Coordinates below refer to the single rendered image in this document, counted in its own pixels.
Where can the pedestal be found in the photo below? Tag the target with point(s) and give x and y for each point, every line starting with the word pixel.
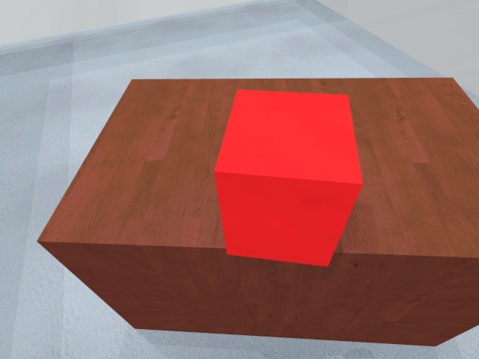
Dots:
pixel 140 224

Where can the carton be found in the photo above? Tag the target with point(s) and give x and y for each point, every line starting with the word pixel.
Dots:
pixel 287 175

